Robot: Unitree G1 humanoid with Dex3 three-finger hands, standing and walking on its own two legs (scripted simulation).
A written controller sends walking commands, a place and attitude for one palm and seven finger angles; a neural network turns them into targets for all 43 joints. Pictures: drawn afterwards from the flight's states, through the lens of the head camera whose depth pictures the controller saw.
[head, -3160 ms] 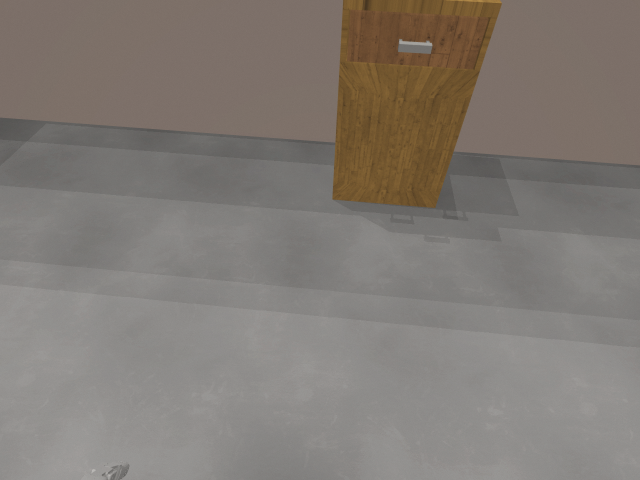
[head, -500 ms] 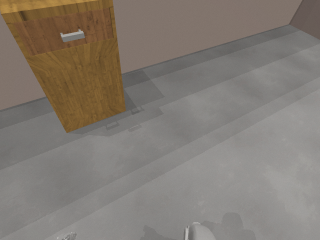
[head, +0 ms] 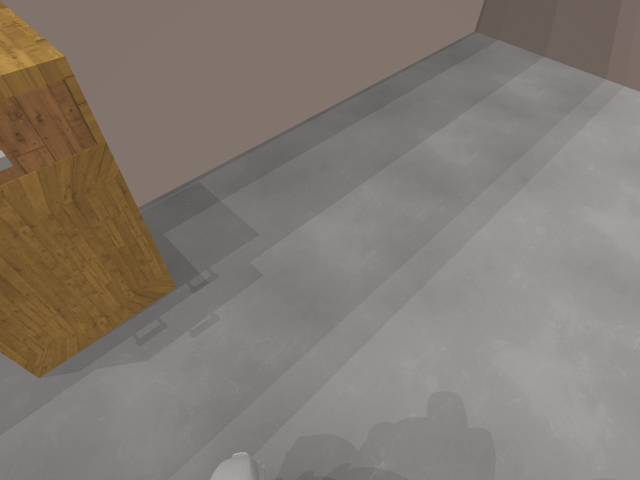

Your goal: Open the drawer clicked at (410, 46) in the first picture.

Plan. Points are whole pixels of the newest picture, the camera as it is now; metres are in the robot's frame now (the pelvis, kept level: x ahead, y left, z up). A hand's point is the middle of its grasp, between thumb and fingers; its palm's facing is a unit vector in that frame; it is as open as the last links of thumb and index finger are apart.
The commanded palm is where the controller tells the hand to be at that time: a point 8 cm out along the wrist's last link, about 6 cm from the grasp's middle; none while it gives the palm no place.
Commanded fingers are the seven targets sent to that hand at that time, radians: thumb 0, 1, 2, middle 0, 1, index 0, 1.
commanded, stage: walk to a spot facing it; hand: left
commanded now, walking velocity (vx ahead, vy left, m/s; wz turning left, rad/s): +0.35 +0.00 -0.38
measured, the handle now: out of the picture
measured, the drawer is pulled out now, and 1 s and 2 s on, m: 0.00 0.00 0.00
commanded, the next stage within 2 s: turn to face it in 0.34 s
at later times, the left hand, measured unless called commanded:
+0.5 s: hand (232, 367) +0.32 +0.16 -0.17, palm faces -0.26 -0.95 -0.16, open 7.4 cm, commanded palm none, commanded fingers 0.00 0.90 0.90 -0.20 -0.30 -0.20 -0.30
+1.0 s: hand (223, 351) +0.35 +0.19 -0.19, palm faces +0.00 -0.99 -0.17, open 7.4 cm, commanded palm none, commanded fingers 0.00 0.90 0.90 -0.20 -0.30 -0.20 -0.30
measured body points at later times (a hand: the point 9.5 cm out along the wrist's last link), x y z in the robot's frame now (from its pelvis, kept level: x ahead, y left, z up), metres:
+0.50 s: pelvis +0.19 +0.01 +0.00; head +0.24 +0.01 +0.44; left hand +0.33 +0.21 -0.16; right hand +0.10 -0.22 -0.15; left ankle +0.13 +0.14 -0.73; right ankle +0.25 -0.13 -0.71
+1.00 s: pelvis +0.25 +0.01 -0.02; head +0.27 +0.04 +0.43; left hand +0.35 +0.24 -0.18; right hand +0.29 -0.25 -0.15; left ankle +0.29 +0.09 -0.74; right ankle +0.25 -0.12 -0.71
